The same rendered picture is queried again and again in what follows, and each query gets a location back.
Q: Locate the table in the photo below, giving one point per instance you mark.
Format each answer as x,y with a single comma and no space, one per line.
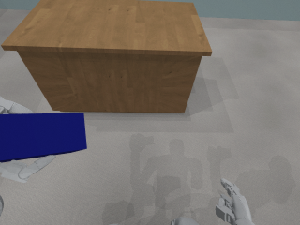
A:
112,56

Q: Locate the left robot hand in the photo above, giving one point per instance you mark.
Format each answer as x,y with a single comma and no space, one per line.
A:
16,170

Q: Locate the right robot hand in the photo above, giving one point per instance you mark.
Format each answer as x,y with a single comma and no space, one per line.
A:
233,209

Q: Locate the sponge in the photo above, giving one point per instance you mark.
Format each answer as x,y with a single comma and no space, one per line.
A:
37,135

